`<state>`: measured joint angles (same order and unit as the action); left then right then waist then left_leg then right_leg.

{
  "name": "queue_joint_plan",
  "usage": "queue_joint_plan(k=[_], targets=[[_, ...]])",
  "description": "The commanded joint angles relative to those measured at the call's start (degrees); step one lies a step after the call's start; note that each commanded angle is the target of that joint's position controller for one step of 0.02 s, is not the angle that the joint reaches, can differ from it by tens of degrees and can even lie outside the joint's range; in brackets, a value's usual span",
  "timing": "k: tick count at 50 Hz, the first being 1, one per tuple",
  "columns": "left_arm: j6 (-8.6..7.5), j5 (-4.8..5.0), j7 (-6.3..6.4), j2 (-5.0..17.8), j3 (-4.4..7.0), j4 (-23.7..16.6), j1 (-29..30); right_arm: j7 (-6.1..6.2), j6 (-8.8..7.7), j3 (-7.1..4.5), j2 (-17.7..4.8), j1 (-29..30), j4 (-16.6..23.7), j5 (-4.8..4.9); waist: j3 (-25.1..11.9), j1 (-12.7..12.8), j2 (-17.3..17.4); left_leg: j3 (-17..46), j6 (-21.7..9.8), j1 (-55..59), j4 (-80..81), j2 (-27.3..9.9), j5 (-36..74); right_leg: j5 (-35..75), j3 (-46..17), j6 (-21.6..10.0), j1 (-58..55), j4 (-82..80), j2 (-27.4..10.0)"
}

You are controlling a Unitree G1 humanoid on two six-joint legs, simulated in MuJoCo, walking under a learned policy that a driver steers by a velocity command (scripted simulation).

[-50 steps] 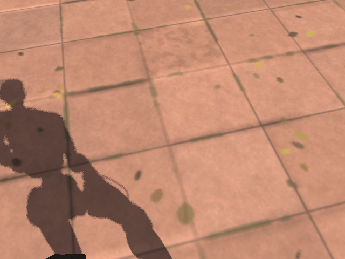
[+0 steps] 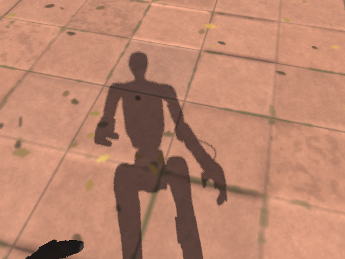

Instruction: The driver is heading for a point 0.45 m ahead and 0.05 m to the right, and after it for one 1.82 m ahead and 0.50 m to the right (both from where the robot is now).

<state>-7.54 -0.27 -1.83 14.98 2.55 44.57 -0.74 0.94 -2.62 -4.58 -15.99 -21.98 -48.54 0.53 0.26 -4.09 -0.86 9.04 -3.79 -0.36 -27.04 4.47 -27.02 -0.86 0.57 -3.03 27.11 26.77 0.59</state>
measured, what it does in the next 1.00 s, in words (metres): walks ahead, turning right: left foot, then right foot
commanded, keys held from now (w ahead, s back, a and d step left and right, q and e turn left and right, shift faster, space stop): w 0.38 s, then e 0.62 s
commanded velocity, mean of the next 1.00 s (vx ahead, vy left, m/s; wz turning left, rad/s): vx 0.30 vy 0.00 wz -0.20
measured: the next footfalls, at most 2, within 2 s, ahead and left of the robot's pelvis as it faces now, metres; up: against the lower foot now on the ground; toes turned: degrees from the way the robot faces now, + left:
left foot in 0.50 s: +0.45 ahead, +0.13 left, +0.00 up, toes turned +0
right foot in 0.94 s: +0.38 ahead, -0.12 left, +0.00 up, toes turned -24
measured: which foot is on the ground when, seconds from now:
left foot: down 0.00-0.02, up 0.04-0.48, down 0.50-0.94, up 0.96-1.00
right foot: down 0.00-0.50, up 0.52-0.92, down 0.94-1.00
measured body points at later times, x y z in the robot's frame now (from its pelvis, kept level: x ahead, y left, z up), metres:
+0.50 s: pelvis +0.28 +0.02 +0.00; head +0.31 +0.02 +0.45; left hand +0.25 +0.30 -0.13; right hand +0.52 -0.20 -0.07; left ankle +0.42 +0.13 -0.72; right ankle +0.13 -0.11 -0.72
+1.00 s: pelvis +0.37 -0.01 +0.01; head +0.40 -0.04 +0.45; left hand +0.59 +0.23 -0.08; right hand +0.43 -0.32 -0.12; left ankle +0.40 +0.13 -0.69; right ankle +0.37 -0.11 -0.72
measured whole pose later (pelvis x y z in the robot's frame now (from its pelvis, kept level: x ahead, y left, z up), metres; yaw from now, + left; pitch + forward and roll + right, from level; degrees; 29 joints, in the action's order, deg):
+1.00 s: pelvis +0.37 -0.01 +0.01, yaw -17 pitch +2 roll +2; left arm 2.6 -0.7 0.0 17.5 4.9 40.3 -10.3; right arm 1.4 0.6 -4.5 -17.5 -5.1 -47.7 -0.5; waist 2.2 0.3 1.1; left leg -7.9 2.8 -22.1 -46.6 -5.2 -27.1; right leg -15.7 1.3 -2.7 21.2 35.0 -1.2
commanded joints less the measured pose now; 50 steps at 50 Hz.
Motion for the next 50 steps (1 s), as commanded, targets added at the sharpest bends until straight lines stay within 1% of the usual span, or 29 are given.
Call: queue_joint_plan(k=[1,2,3,4,5,6,9,11,15,19,21,23,24,25,26,27,28,29,30,32,35,39,43,45,46,47,48,49,50], targets=[[-0.15,-0.87,0.29,16.52,5.25,2.19,-22.77,-0.19,-1.31,0.57,-1.50,-6.11,4.32,0.50,-21.32,8.48,-12.77,-2.07,1.59,-30.59,-40.52,0.53,13.07,-8.90,-33.54,-15.76,-48.33,-2.31,-20.89],[0.13,0.94,-0.17,11.64,3.94,2.86,-22.90,-0.35,-2.03,0.51,-4.42,-5.51,3.74,1.00,-20.04,9.37,-13.63,1.86,1.46,-39.57,-46.69,0.01,-5.88,-19.71,-44.24,-15.87,-49.62,-8.98,-22.80],[0.45,1.47,0.04,8.47,3.00,2.10,-18.82,-0.59,-2.33,-0.39,-7.87,0.62,4.88,1.67,-10.47,9.70,-7.86,1.55,1.16,-44.07,-49.30,-3.29,-1.89,-23.89,-36.72,-13.02,-42.15,-9.91,-21.07],[0.96,0.81,0.26,7.49,2.49,1.06,-14.71,-0.58,-2.54,-0.23,-7.76,4.99,5.99,1.29,-5.43,8.53,-2.70,-1.27,0.99,-43.22,-47.31,-6.29,3.09,-20.56,-29.76,-11.23,-33.72,-11.31,-18.80],[1.16,0.26,0.21,6.39,2.01,0.80,-12.16,-0.56,-2.63,-0.39,-7.18,7.40,6.64,0.38,-1.45,7.11,-0.90,-2.64,1.16,-41.98,-43.26,-8.22,6.30,-15.07,-25.18,-10.78,-26.58,-13.12,-16.69],[1.00,-0.35,0.19,5.45,1.51,0.67,-11.10,-0.56,-2.41,-0.61,-6.58,6.90,6.58,-0.01,-0.71,5.40,-1.90,-2.76,1.20,-38.94,-40.31,-9.99,8.42,-10.18,-21.83,-10.17,-22.56,-14.42,-14.98],[0.65,0.16,0.26,6.51,1.64,1.77,-11.92,-0.53,-1.64,0.01,-3.60,5.66,6.52,-0.04,-0.76,3.93,-3.83,-4.62,2.47,-36.45,-33.95,-11.50,10.55,-1.47,-15.56,-10.94,-18.52,-17.47,-13.31],[0.76,0.39,0.76,8.42,2.15,2.48,-13.12,-0.42,-1.62,0.41,-3.00,9.34,7.88,-0.42,-0.06,4.53,-2.89,-5.58,3.65,-38.34,-27.51,-12.00,15.60,3.11,-12.45,-11.21,-18.57,-18.85,-13.09],[1.56,1.14,1.37,9.45,2.31,3.83,-16.23,-1.05,-2.17,1.26,-1.49,16.81,9.53,-0.25,0.87,6.97,-2.55,-7.85,4.12,-34.80,-12.02,-10.19,29.03,5.61,-5.67,-8.50,-18.55,-19.24,-9.90],[2.50,1.59,1.46,9.85,2.28,6.03,-21.16,-2.10,-2.58,1.47,-1.84,23.49,11.71,0.50,2.56,9.31,-2.80,-8.57,3.52,-34.42,-4.94,-8.39,31.28,4.40,-6.02,-8.04,-23.78,-17.52,-12.14],[3.54,1.49,1.79,9.72,2.22,6.87,-22.09,-2.71,-3.19,1.18,-2.68,24.97,12.80,0.01,3.04,8.60,-3.13,-8.09,2.38,-33.28,-1.56,-6.97,28.34,12.38,-7.31,-6.70,-26.96,-12.80,-12.91],[4.34,1.43,2.27,10.82,2.48,6.68,-20.70,-2.84,-3.89,0.19,-4.91,19.36,11.43,-0.81,-0.74,4.78,-4.73,-8.66,0.72,-24.27,1.78,-4.68,28.71,23.47,-7.86,-4.38,-28.16,-5.12,-11.87],[4.38,1.42,2.38,10.52,2.26,6.05,-19.62,-2.52,-4.19,-0.77,-7.14,12.72,9.37,-1.51,-5.16,1.36,-4.02,-9.21,-0.82,-13.50,3.84,-4.83,36.09,26.02,-6.62,-2.38,-25.58,2.05,-9.04],[3.94,0.27,2.39,8.11,1.34,3.93,-18.50,-1.90,-4.31,-1.74,-11.16,4.93,8.03,-2.80,-13.31,-1.43,0.06,-2.59,-3.90,3.68,-1.85,-13.39,56.87,12.77,-4.90,0.37,-15.32,14.96,-5.24],[3.33,-0.22,2.12,2.08,-0.53,4.10,-27.15,-1.38,-3.09,-2.11,-14.14,2.21,8.10,-3.37,-23.14,0.87,15.29,14.81,-13.97,23.99,-5.48,-31.01,75.64,-31.71,-1.62,4.68,4.09,37.02,2.44],[3.12,1.13,2.02,6.74,0.39,5.10,-28.93,-1.31,-1.90,-1.41,-11.11,1.09,8.90,-2.10,-30.37,-0.82,13.37,19.29,-16.61,24.46,-4.49,-32.49,71.71,-41.66,-8.91,5.29,6.70,46.14,1.79],[3.50,2.76,2.13,10.17,1.67,3.53,-23.34,-1.02,-1.09,-0.96,-9.18,4.36,9.16,-1.46,-23.38,-0.88,10.35,12.79,-14.86,17.99,-1.61,-29.31,63.46,-38.41,-7.56,5.67,11.47,48.50,-0.95],[4.30,2.66,2.65,9.50,1.77,2.66,-19.39,-0.65,-0.85,-0.35,-7.26,8.11,9.11,-1.05,-16.06,0.39,7.48,7.64,-12.30,10.07,0.79,-25.87,57.14,-34.39,-5.29,6.17,13.12,46.36,-3.12],[5.51,1.92,3.12,8.68,2.07,2.73,-18.45,-0.53,-0.72,0.25,-5.34,11.21,8.77,-0.92,-10.84,2.10,6.23,3.73,-10.88,1.71,3.65,-23.71,51.91,-31.33,-4.62,6.85,11.67,43.90,-4.62],[8.36,1.62,3.69,6.20,2.14,2.47,-20.81,-0.71,-0.73,0.18,-5.18,16.13,8.42,-2.02,-6.28,5.93,8.99,-2.40,-9.83,-12.94,9.48,-21.45,43.79,-27.31,-2.83,7.74,2.64,40.17,-5.27],[9.87,0.95,3.94,4.95,2.35,0.32,-19.89,-0.33,-1.11,-0.63,-6.97,18.98,7.94,-2.38,-5.42,7.23,8.53,-6.99,-10.79,-17.47,12.97,-22.22,39.45,-21.39,-1.71,7.34,-0.07,33.84,-5.80],[10.19,0.78,2.75,5.44,2.51,-2.50,-14.83,0.79,-0.19,-1.07,-8.20,19.81,6.79,-1.62,-6.04,5.95,7.70,-11.36,-9.87,-16.10,14.10,-22.61,31.28,-13.17,-0.64,5.67,-3.15,24.01,-6.38],[10.90,0.74,1.50,6.91,3.23,-5.46,-10.86,0.75,1.31,-1.69,-10.05,18.32,5.23,-0.39,-4.71,4.71,7.38,-11.84,-8.14,-11.55,11.53,-24.61,26.40,-16.06,1.21,3.85,-3.95,16.96,-5.53],[10.97,0.66,0.96,6.79,3.57,-5.83,-11.69,0.75,2.01,-1.94,-10.65,18.71,4.66,0.53,-4.41,5.80,6.98,-12.98,-5.75,-10.27,7.54,-24.21,25.04,-14.00,3.27,2.09,-7.46,9.25,-4.06],[10.87,0.45,1.02,7.24,3.94,-5.57,-12.75,0.73,2.31,-1.86,-9.92,17.50,3.93,0.91,-4.49,6.09,5.94,-14.31,-3.50,-10.90,4.05,-22.59,22.22,-10.74,3.83,0.74,-10.91,4.59,-2.58],[10.70,0.17,1.57,9.69,4.87,-5.26,-14.75,0.54,2.62,-1.51,-8.06,14.20,2.48,0.49,-4.21,6.06,1.25,-17.01,0.36,-13.59,-2.95,-19.30,17.33,-2.05,0.27,-1.41,-15.47,-1.26,-3.16],[10.43,0.07,2.77,16.47,6.44,-6.14,-16.40,0.17,2.63,-0.66,-4.85,13.64,3.56,-1.90,-4.33,4.28,-14.82,-22.91,6.12,-26.38,-20.91,-11.77,1.01,20.32,-17.51,-6.74,-23.47,-4.17,-16.15],[9.49,-1.38,2.49,18.49,6.30,-7.57,-16.20,0.63,2.56,-0.58,-5.24,18.50,6.38,-2.18,-5.14,6.43,-18.23,-14.92,8.42,-37.54,-34.12,-4.34,-13.12,22.01,-30.43,-17.66,-23.49,-6.74,-23.33],[8.18,-1.50,1.91,16.06,5.74,-7.54,-16.47,0.77,2.65,-1.21,-7.34,20.86,6.49,-1.28,-6.83,7.78,-10.55,-8.58,7.62,-38.93,-40.35,-5.16,-11.01,19.79,-26.97,-17.52,-23.68,-7.18,-21.05]])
